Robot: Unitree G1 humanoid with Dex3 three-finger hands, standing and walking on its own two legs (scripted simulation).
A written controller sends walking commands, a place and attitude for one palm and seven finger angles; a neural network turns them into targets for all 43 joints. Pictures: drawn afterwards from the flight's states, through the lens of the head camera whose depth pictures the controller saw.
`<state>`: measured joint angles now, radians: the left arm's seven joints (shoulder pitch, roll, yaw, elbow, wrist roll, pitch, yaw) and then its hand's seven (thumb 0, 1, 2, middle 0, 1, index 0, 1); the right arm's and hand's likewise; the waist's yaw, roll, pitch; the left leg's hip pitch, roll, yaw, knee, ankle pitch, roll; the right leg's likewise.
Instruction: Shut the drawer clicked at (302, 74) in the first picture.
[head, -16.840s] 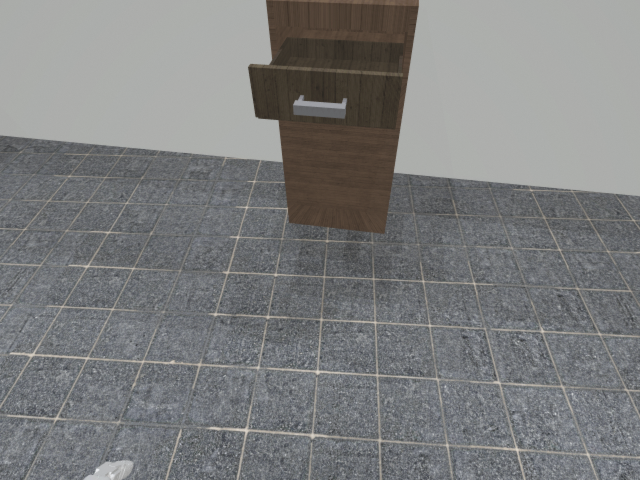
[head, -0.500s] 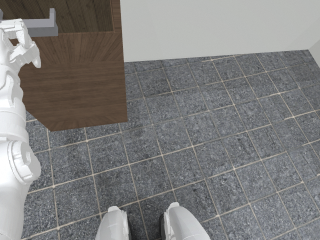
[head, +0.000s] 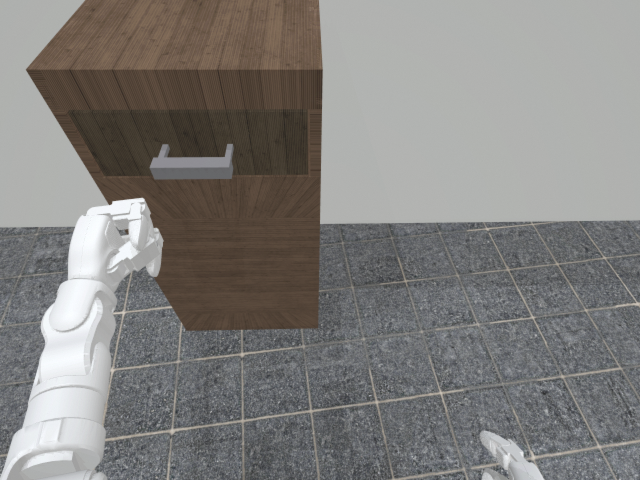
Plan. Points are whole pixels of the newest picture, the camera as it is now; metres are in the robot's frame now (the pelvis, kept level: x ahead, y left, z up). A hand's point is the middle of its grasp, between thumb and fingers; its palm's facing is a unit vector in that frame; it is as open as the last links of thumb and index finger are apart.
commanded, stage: draw the hand back to the body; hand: left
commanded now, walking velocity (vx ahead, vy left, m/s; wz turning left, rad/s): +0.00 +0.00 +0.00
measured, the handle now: (195, 159) +0.61 +0.23 +0.02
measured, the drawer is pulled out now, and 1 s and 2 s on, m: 0.00 0.00 0.00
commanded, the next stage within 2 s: step back with the hand held close in 0.88 s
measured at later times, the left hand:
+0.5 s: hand (69, 334) +0.23 +0.22 +0.16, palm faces +0.33 -0.89 -0.32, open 3.2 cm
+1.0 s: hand (23, 407) +0.16 +0.22 +0.19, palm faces +0.40 -0.83 -0.39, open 3.2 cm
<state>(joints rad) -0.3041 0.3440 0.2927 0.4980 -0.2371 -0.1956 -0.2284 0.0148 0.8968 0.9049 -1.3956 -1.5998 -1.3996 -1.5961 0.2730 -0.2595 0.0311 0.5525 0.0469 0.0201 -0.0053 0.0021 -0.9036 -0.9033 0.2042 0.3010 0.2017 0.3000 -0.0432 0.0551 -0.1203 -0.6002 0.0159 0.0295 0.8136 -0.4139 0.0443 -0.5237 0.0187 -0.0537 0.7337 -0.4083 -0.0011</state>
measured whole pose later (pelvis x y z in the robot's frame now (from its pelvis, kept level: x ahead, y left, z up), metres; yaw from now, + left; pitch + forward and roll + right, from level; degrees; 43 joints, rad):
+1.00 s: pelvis -0.01 -0.02 +0.04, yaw +0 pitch -5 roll -1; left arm 0.51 0.31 0.26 -0.41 -0.06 -0.11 0.10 0.01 0.89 0.90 -1.40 -1.60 -1.40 -1.60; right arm 0.20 -0.23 0.02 0.63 0.00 -0.10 -0.08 0.01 -0.90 -0.90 0.21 0.30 0.20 0.30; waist 0.07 0.09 0.03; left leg -0.09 0.01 0.04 0.42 -0.23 0.02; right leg -0.03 0.03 -0.04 0.36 -0.24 -0.03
